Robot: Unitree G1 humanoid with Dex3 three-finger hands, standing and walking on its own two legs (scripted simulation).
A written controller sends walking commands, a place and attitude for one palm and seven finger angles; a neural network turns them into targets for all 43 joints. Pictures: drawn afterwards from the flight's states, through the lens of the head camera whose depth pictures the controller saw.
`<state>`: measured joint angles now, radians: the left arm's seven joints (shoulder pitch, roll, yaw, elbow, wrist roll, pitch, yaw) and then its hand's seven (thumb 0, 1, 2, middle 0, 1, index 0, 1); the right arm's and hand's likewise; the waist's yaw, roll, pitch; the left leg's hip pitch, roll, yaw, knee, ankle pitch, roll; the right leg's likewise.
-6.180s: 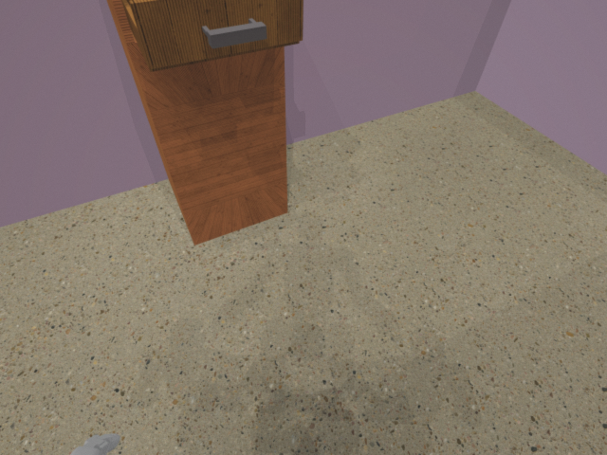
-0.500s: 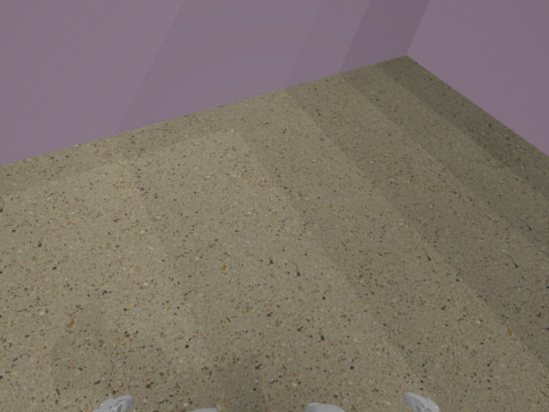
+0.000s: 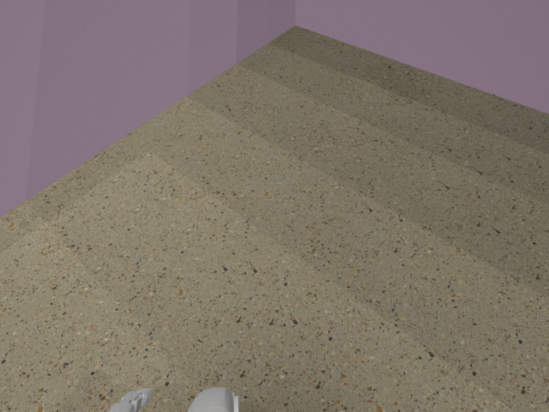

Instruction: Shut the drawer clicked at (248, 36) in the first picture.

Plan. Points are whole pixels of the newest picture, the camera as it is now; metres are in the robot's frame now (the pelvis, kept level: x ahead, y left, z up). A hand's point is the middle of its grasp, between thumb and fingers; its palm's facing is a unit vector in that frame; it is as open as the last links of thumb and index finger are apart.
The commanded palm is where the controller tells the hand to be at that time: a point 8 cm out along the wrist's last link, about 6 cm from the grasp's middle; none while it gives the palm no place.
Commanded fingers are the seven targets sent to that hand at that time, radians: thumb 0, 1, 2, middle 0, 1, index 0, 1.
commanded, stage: walk to a spot facing it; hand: left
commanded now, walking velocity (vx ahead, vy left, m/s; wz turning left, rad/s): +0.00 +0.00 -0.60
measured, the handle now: out of the picture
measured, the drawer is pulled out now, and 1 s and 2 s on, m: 0.17 0.17 0.17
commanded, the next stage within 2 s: turn to face it in 0.86 s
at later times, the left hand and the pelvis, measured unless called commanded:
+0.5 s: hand (146, 404) +0.15 +0.24 -0.17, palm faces -0.23 -0.95 -0.19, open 7.4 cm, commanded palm none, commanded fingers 0.00 0.90 0.90 -0.20 -0.30 -0.20 -0.30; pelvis +0.03 +0.05 +0.01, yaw -18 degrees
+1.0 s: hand (244, 331) +0.26 +0.08 -0.14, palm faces -0.56 -0.79 -0.25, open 7.4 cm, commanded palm none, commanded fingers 0.00 0.90 0.90 -0.20 -0.30 -0.20 -0.30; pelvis +0.07 -0.02 +0.01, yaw -35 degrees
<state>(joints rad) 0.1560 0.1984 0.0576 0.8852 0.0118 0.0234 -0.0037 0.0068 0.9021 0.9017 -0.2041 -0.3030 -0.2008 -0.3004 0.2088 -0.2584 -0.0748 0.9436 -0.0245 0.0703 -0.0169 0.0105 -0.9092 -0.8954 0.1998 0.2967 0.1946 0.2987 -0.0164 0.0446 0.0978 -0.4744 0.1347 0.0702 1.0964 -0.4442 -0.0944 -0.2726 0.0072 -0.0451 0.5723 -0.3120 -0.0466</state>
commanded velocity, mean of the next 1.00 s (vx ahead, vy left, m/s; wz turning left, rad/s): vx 0.07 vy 0.00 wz -0.51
